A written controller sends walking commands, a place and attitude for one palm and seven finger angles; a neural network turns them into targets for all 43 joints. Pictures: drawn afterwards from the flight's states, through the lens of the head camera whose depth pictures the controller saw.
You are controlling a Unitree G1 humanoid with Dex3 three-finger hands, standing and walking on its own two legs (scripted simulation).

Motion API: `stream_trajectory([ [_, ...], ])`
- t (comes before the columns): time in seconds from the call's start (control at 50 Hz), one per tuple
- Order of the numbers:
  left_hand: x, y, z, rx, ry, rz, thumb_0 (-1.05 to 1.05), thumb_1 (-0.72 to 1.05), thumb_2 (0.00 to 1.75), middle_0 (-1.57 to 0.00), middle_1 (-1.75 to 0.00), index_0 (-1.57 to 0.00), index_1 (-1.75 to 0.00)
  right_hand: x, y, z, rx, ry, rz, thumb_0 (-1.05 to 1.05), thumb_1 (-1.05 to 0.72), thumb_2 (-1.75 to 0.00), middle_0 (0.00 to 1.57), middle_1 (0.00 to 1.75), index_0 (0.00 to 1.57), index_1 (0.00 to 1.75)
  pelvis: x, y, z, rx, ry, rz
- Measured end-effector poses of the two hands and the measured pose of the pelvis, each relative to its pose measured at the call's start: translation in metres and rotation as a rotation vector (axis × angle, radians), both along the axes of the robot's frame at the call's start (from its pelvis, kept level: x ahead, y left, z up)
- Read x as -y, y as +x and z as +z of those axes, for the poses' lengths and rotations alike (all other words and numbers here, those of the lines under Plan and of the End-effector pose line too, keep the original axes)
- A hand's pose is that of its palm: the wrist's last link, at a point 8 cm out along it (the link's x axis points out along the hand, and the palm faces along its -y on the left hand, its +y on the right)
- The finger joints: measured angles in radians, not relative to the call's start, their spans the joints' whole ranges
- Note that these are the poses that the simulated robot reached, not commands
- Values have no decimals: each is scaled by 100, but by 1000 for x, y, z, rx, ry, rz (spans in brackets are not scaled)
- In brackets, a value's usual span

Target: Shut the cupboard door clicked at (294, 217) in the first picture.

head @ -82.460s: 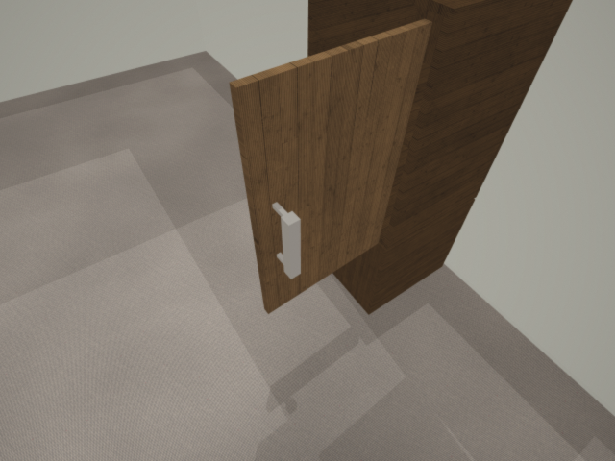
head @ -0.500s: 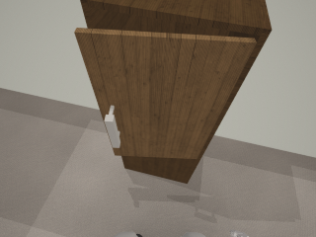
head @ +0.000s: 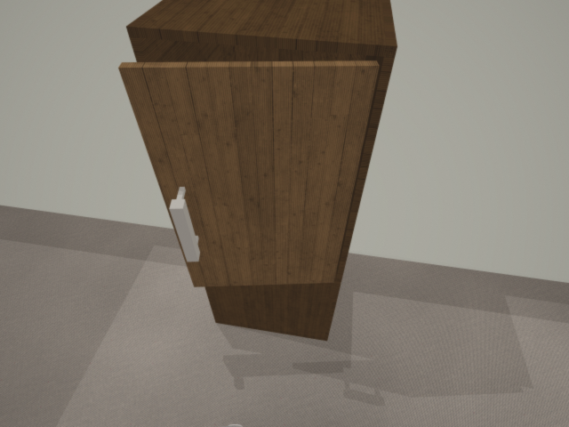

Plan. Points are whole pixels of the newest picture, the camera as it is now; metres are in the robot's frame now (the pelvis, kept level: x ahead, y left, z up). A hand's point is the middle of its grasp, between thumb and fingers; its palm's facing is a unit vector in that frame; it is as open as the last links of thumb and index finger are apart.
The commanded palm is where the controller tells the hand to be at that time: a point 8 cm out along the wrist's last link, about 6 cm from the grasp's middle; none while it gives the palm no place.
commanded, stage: come to a stop and stand still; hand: left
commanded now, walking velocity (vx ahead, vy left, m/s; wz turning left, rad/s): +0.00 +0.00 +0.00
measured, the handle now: (187, 225) +0.50 +0.21 -0.05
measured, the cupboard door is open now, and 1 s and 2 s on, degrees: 12 12 12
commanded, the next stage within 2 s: look again from close up in 1.50 s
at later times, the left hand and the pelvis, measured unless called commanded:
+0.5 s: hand out of the picture -0.03 +0.23 -0.20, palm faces +0.03 -0.97 -0.23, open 7.4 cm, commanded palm none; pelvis -0.05 +0.02 -0.02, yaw +0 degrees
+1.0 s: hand out of the picture -0.14 +0.15 -0.15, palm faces +0.03 -0.99 -0.16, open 7.4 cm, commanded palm none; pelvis -0.09 -0.01 +0.02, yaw -1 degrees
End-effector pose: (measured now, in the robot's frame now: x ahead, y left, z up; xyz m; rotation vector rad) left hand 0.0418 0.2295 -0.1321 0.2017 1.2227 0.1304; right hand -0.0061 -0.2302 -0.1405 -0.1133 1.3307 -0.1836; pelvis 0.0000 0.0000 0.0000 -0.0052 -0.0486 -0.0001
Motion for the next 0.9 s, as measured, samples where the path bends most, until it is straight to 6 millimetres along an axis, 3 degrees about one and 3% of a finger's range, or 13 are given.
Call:
stream_trajectory([
  [0.08,-4,-26,-2,-55,0,16,1,91,89,-21,-30,-20,-30,-2,-21,2,-36,-2,-9,1,-90,-90,20,30,20,30,0,-9,2,3,-8,1],
  [0.16,-7,-53,-2,-94,0,40,1,91,89,-21,-30,-20,-30,0,-28,5,-45,-8,-2,1,-90,-90,20,30,20,30,1,-16,4,7,-10,3],
  [0.4,-24,-103,-9,-134,-7,95,1,91,89,-21,-30,-20,-30,16,-5,17,63,-91,44,1,-90,-90,20,30,20,30,-8,-45,3,23,-27,18],
  [0.46,-37,-96,-23,-132,1,81,1,91,89,-21,-30,-20,-30,20,-11,17,111,-132,7,1,-90,-90,20,30,20,30,-17,-49,-6,33,-29,7],
  [0.52,-50,-71,-36,-72,17,51,1,91,89,-21,-30,-20,-30,17,-35,12,114,-164,-15,0,-90,-90,20,30,20,30,-22,-57,-18,35,-14,0],
  [0.6,-52,-43,-18,44,23,37,1,91,89,-20,-30,-20,-30,1,-70,13,21,-133,2,1,-90,-90,20,30,19,30,-22,-71,-8,30,16,-8],
  [0.68,-40,-44,2,71,5,14,1,91,89,-20,-30,-20,-30,-20,-86,15,-16,-56,7,1,-90,-90,20,30,20,30,-20,-79,6,-11,5,-10],
  [0.76,-21,-69,8,4,-11,-11,0,91,89,-20,-30,-20,-30,-30,-89,14,2,3,-11,1,-91,-90,20,30,20,30,-13,-86,13,-40,2,-22],
  [0.9,14,-147,11,-168,-32,36,0,91,89,-20,-30,-20,-30,-4,-110,13,-65,23,-31,2,-93,-90,20,30,20,30,3,-94,19,-44,21,-27],
])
